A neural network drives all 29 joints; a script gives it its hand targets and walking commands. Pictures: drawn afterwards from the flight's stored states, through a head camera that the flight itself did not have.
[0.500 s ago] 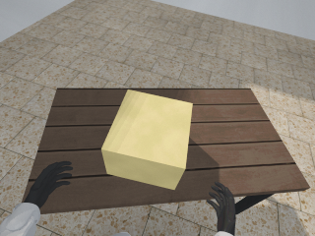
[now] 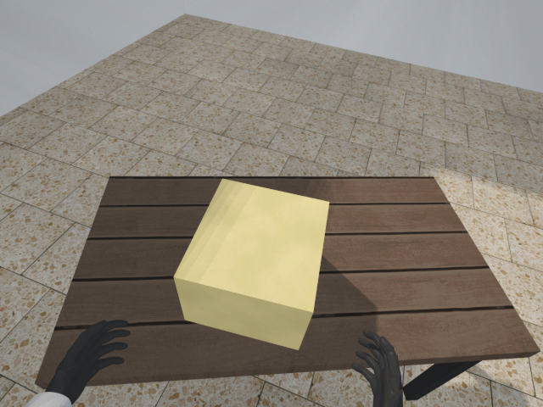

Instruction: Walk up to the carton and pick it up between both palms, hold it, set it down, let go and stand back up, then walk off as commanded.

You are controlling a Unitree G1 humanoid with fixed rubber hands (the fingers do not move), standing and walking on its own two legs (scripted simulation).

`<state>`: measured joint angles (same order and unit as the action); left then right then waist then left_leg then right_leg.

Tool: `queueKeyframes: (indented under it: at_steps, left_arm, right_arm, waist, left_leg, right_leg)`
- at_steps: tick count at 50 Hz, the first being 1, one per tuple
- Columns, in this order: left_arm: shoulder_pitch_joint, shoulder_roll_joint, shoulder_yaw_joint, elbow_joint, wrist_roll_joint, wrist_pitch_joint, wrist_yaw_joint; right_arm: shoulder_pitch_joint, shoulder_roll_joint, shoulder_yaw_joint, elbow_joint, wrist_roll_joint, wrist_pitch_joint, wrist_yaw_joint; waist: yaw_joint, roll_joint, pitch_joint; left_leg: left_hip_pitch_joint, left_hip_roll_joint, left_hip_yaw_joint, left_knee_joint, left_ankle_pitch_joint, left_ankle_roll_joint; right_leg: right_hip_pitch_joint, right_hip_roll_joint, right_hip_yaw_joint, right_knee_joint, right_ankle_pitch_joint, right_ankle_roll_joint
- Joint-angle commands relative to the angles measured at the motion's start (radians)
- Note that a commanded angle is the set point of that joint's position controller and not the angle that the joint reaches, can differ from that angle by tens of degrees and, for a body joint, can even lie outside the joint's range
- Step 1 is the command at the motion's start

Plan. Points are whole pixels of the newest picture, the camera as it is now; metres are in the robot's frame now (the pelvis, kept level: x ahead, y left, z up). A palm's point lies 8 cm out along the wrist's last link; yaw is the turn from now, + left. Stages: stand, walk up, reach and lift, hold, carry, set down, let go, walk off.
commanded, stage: set down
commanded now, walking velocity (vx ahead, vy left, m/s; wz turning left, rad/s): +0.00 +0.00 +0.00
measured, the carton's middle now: (258, 259) +0.43 +0.05 -0.12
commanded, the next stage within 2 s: let go in 1.76 s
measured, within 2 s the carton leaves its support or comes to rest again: neither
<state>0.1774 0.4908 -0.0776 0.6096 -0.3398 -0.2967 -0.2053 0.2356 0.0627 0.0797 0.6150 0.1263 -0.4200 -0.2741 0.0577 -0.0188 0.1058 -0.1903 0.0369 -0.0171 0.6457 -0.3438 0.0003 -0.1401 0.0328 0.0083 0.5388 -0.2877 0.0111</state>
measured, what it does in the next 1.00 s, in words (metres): stands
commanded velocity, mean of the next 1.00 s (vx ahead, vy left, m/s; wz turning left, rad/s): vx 0.00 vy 0.00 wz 0.00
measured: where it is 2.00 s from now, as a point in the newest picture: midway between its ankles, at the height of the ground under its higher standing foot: outside the picture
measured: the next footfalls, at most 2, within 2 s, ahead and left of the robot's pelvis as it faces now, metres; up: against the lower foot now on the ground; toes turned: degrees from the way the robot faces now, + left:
none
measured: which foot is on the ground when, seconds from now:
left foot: down 0.00-1.00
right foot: down 0.00-1.00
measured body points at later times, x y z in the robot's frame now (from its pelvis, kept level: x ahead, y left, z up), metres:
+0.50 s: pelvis +0.01 +0.01 +0.01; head +0.01 +0.02 +0.46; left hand +0.17 +0.27 -0.07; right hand +0.17 -0.18 -0.07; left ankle +0.01 +0.11 -0.73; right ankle +0.01 -0.13 -0.73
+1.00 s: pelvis +0.02 -0.01 +0.01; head +0.01 -0.01 +0.46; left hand +0.17 +0.24 -0.07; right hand +0.18 -0.20 -0.08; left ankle +0.01 +0.11 -0.73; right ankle +0.01 -0.13 -0.73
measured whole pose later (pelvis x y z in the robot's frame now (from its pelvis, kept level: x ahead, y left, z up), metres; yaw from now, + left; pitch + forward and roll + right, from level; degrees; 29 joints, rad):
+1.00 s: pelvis +0.02 -0.01 +0.01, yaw +0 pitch -7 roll -1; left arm 0.19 0.29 -0.03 0.69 -0.12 -0.13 -0.11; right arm 0.20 -0.07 0.00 0.76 0.03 -0.32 -0.10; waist 0.02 0.01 0.10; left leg -0.07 0.02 0.00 0.45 -0.27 -0.01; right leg -0.05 0.01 0.01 0.42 -0.25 0.00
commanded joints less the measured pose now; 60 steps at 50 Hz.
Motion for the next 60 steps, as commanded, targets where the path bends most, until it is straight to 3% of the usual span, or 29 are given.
queueKeyframes:
  at_steps: [1,2,6,7,9,11,14,18,19,21,23,26,30,34,36,38,39,41,44,46,48,49,51,53,54,56,57,58,60]
  left_arm:
    - [-0.151,0.143,0.055,-0.088,-0.006,-0.03,-0.002]
    - [-0.138,0.142,0.064,-0.115,0.007,-0.032,-0.001]
    - [-0.1,0.135,0.078,-0.139,0.003,-0.024,0.002]
    - [-0.064,0.112,0.097,-0.139,0.04,-0.017,0.001]
    - [-0.081,0.059,0.077,-0.119,0.083,0.025,0.013]
    - [-0.052,0.085,0.095,-0.102,0.067,0.002,0.007]
    - [-0.039,0.045,0.092,-0.056,0.087,0.001,0.009]
    - [-0.029,0.024,0.097,-0.093,0.112,-0.004,0.026]
    - [-0.048,0.016,0.096,-0.124,0.125,0.014,0.044]
    - [-0.025,-0.006,0.085,-0.044,0.136,0.016,0.045]
    - [-0.058,0.014,0.07,-0.077,0.111,0.016,0.047]
    - [-0.084,0.048,0.079,-0.12,0.109,0.004,0.057]
    - [-0.09,0.009,0.078,-0.09,0.14,0.036,0.079]
    - [-0.09,0.008,0.066,-0.073,0.127,0.058,0.072]
    - [-0.085,-0.016,0.056,-0.11,0.135,0.089,0.081]
    - [-0.052,-0.059,0.068,-0.023,0.163,0.095,0.089]
    - [-0.052,-0.048,0.074,-0.1,0.161,0.11,0.086]
    - [-0.05,-0.056,0.076,-0.067,0.171,0.115,0.089]
    - [-0.076,-0.066,0.078,-0.007,0.187,0.133,0.088]
    - [-0.073,-0.021,0.108,-0.062,0.186,0.125,0.09]
    - [-0.07,-0.034,0.12,-0.017,0.21,0.12,0.097]
    - [-0.068,-0.08,0.106,-0.069,0.244,0.153,0.115]
    - [-0.085,-0.079,0.104,-0.029,0.219,0.145,0.113]
    - [-0.12,-0.066,0.096,-0.099,0.229,0.153,0.134]
    - [-0.085,-0.061,0.103,-0.016,0.233,0.156,0.129]
    - [-0.084,-0.061,0.102,-0.076,0.245,0.17,0.137]
    - [-0.066,-0.078,0.105,-0.015,0.26,0.16,0.129]
    - [-0.1,-0.084,0.114,-0.076,0.279,0.176,0.137]
    - [-0.097,-0.135,0.099,0.009,0.301,0.203,0.133]
  right_arm:
    - [-0.087,-0.011,-0.023,-0.087,-0.024,-0.027,0.008]
    - [-0.083,-0.022,-0.018,-0.095,-0.018,-0.03,0.016]
    - [-0.049,-0.046,-0.036,-0.113,-0.026,-0.045,0.015]
    - [-0.042,-0.062,-0.014,-0.084,-0.005,-0.038,0.028]
    - [-0.063,-0.101,-0.05,0.011,-0.027,-0.026,0.055]
    - [-0.032,-0.06,-0.045,-0.063,-0.028,-0.045,0.047]
    - [-0.055,-0.114,-0.075,-0.027,-0.037,-0.061,0.069]
    - [-0.063,-0.107,-0.051,-0.024,-0.023,-0.071,0.098]
    - [-0.114,-0.145,-0.055,0.0,-0.014,-0.061,0.114]
    - [-0.075,-0.137,-0.046,0.026,-0.009,-0.059,0.131]
    - [-0.091,-0.14,-0.081,-0.032,-0.025,-0.054,0.128]
    - [-0.121,-0.132,-0.076,-0.058,-0.032,-0.052,0.126]
    - [-0.128,-0.165,-0.062,0.048,-0.034,-0.009,0.152]
    - [-0.123,-0.151,-0.092,0.028,-0.07,0.025,0.138]
    - [-0.113,-0.178,-0.107,0.067,-0.072,0.036,0.146]
    - [-0.124,-0.184,-0.101,0.073,-0.069,0.032,0.165]
    - [-0.113,-0.196,-0.094,0.024,-0.071,0.037,0.157]
    - [-0.106,-0.203,-0.107,0.023,-0.073,0.041,0.164]
    - [-0.136,-0.19,-0.095,0.045,-0.099,0.064,0.171]
    - [-0.121,-0.155,-0.074,-0.049,-0.088,0.059,0.16]
    - [-0.118,-0.148,-0.07,0.015,-0.093,0.058,0.168]
    - [-0.127,-0.213,-0.096,0.073,-0.104,0.069,0.182]
    - [-0.123,-0.187,-0.065,0.017,-0.112,0.074,0.185]
    - [-0.149,-0.221,-0.092,0.039,-0.096,0.07,0.201]
    - [-0.128,-0.204,-0.089,0.039,-0.092,0.068,0.2]
    - [-0.11,-0.213,-0.097,0.039,-0.098,0.06,0.199]
    - [-0.077,-0.193,-0.066,0.078,-0.098,0.061,0.2]
    - [-0.113,-0.203,-0.067,0.073,-0.103,0.058,0.2]
    - [-0.117,-0.236,-0.059,0.185,-0.113,0.081,0.214]
  waist:
    - [-0.052,0.174,-0.088]
    - [-0.027,0.179,-0.099]
    - [-0.049,0.129,-0.117]
    - [-0.019,0.159,-0.118]
    - [-0.042,0.217,-0.07]
    - [-0.036,0.127,-0.049]
    - [-0.036,0.1,-0.079]
    - [-0.014,0.133,-0.073]
    - [0.017,0.159,-0.101]
    - [-0.01,0.164,-0.065]
    - [-0.036,0.11,-0.067]
    - [-0.02,0.109,-0.094]
    - [-0.012,0.188,-0.088]
    - [-0.057,0.096,-0.069]
    - [-0.061,0.135,-0.073]
    - [-0.043,0.136,-0.073]
    - [-0.043,0.098,-0.101]
    - [-0.043,0.081,-0.079]
    - [-0.041,0.056,-0.06]
    - [-0.033,0.004,-0.091]
    - [-0.021,0.032,-0.058]
    - [-0.047,0.07,-0.063]
    - [-0.033,0.023,-0.091]
    - [-0.018,0.068,-0.102]
    - [-0.018,0.052,-0.11]
    - [-0.041,0.046,-0.135]
    - [-0.037,0.042,-0.078]
    - [-0.037,0.083,-0.094]
    - [-0.05,0.078,-0.069]
  left_leg:
    - [-0.026,0.008,0.024,-0.126,0.155,-0.027]
    - [-0.002,0.007,0.031,-0.125,0.183,-0.031]
    - [0.076,0.002,0.026,-0.117,0.305,-0.039]
    - [0.105,0.001,0.023,-0.119,0.362,-0.051]
    - [0.15,0.01,0.007,-0.14,0.387,-0.069]
    - [0.103,-0.01,0.03,-0.14,0.334,-0.048]
    - [0.088,-0.01,0.036,-0.15,0.375,-0.056]
    - [0.127,-0.011,0.027,-0.163,0.401,-0.063]
    - [0.134,-0.005,0.035,-0.176,0.416,-0.073]
    - [0.142,-0.01,0.025,-0.176,0.428,-0.068]
    - [0.103,-0.015,0.027,-0.196,0.327,-0.055]
    - [0.06,-0.021,0.047,-0.205,0.297,-0.046]
    - [0.069,-0.019,0.044,-0.221,0.278,-0.053]
    - [0.05,-0.02,0.046,-0.24,0.208,-0.045]
    - [0.058,-0.011,0.04,-0.252,0.236,-0.048]
    - [0.079,-0.008,0.037,-0.247,0.293,-0.054]
    - [0.102,-0.019,0.049,-0.245,0.312,-0.046]
    - [0.104,-0.019,0.043,-0.246,0.331,-0.046]
    - [0.099,-0.027,0.056,-0.255,0.263,-0.044]
    - [0.072,-0.037,0.071,-0.249,0.249,-0.023]
    - [0.093,-0.038,0.073,-0.252,0.278,-0.028]
    - [0.13,-0.033,0.062,-0.258,0.3,-0.043]
    - [0.094,-0.037,0.074,-0.254,0.254,-0.036]
    - [0.101,-0.034,0.075,-0.264,0.25,-0.042]
    - [0.1,-0.034,0.079,-0.257,0.267,-0.036]
    - [0.125,-0.041,0.076,-0.25,0.318,-0.039]
    - [0.102,-0.052,0.079,-0.246,0.313,-0.041]
    - [0.112,-0.05,0.071,-0.245,0.309,-0.042]
    - [0.13,-0.058,0.072,-0.248,0.281,-0.045]
  right_leg:
    - [0.0,-0.042,0.044,-0.117,0.022,-0.07]
    - [0.01,-0.038,0.035,-0.115,0.027,-0.067]
    - [0.009,-0.031,0.032,-0.133,0.112,-0.061]
    - [0.013,-0.025,0.029,-0.133,0.123,-0.062]
    - [-0.023,-0.009,0.014,-0.152,0.086,-0.078]
    - [0.001,-0.021,0.022,-0.165,0.087,-0.067]
    - [0.052,0.001,0.009,-0.161,0.112,-0.056]
    - [0.028,-0.002,0.01,-0.165,0.124,-0.062]
    - [0.022,0.01,0.009,-0.169,0.116,-0.074]
    - [0.012,0.012,0.002,-0.175,0.121,-0.074]
    - [0.021,0.005,0.005,-0.182,0.097,-0.068]
    - [0.061,-0.008,0.01,-0.171,0.109,-0.05]
    - [0.059,-0.01,0.017,-0.169,0.071,-0.068]
    - [0.072,-0.019,0.007,-0.193,0.063,-0.051]
    - [0.076,-0.015,0.005,-0.186,0.082,-0.052]
    - [0.076,0.006,-0.018,-0.181,0.099,-0.061]
    - [0.075,0.0,-0.011,-0.188,0.145,-0.052]
    - [0.07,0.001,-0.014,-0.191,0.147,-0.046]
    - [0.058,-0.018,-0.006,-0.214,0.1,-0.047]
    - [0.094,-0.036,0.005,-0.208,0.127,-0.025]
    - [0.076,-0.036,0.006,-0.207,0.147,-0.025]
    - [0.043,-0.013,-0.008,-0.209,0.146,-0.035]
    - [0.078,-0.026,-0.012,-0.217,0.105,-0.029]
    - [0.034,-0.021,-0.002,-0.211,0.091,-0.032]
    - [0.047,-0.029,-0.01,-0.201,0.121,-0.025]
    - [0.069,-0.025,-0.005,-0.205,0.184,-0.024]
    - [0.068,-0.037,-0.006,-0.21,0.182,-0.018]
    - [0.055,-0.029,0.001,-0.201,0.186,-0.022]
    - [0.019,-0.032,0.001,-0.223,0.13,-0.024]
